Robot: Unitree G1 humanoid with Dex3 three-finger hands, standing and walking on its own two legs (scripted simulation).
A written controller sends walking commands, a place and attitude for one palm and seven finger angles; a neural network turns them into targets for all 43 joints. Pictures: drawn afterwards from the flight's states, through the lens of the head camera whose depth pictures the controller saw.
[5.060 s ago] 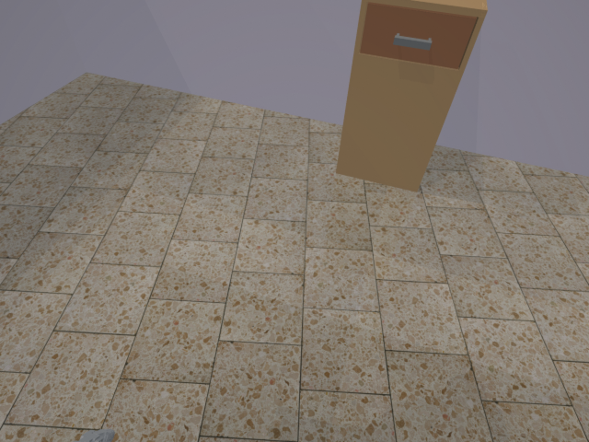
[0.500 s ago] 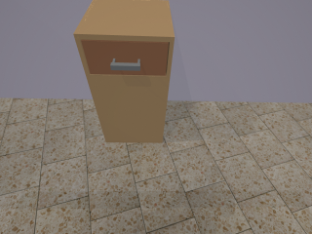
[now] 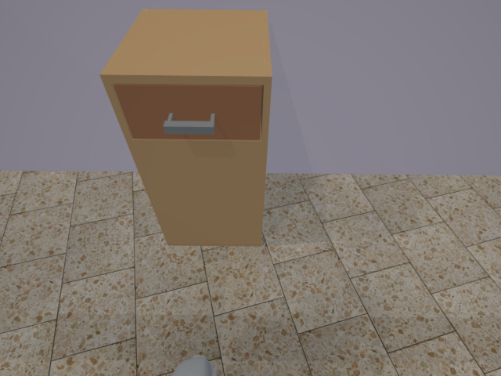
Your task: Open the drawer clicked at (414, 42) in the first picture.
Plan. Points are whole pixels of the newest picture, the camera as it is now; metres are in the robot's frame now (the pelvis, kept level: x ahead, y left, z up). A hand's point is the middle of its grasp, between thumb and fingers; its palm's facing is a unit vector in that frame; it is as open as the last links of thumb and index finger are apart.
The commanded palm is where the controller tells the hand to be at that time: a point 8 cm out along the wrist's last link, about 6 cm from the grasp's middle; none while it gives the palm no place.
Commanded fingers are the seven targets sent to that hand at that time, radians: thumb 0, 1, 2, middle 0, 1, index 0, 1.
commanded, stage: take the last steps up to it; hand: left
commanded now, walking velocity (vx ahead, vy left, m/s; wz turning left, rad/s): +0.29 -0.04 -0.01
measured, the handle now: (190, 122) +0.73 +0.22 -0.04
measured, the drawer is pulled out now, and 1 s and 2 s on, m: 0.00 0.00 0.00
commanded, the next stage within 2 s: come to a stop and stand still in 0.38 s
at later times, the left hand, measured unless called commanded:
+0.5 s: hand (178, 311) +0.26 +0.17 -0.17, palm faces -0.03 -0.97 -0.25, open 7.4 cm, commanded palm none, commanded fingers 0.00 0.90 0.90 -0.20 -0.30 -0.20 -0.30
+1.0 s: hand (165, 317) +0.26 +0.21 -0.19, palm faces +0.06 -0.97 -0.22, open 7.4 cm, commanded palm none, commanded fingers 0.00 0.90 0.90 -0.20 -0.30 -0.20 -0.30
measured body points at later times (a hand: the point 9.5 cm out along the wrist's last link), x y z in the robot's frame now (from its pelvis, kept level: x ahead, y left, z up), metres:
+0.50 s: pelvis +0.17 -0.02 -0.01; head +0.18 -0.04 +0.44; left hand +0.26 +0.22 -0.15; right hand +0.14 -0.24 -0.18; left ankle +0.12 +0.13 -0.74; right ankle +0.23 -0.12 -0.75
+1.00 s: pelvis +0.21 +0.01 -0.01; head +0.25 +0.03 +0.43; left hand +0.26 +0.26 -0.17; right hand +0.30 -0.24 -0.15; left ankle +0.21 +0.11 -0.74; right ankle +0.23 -0.12 -0.74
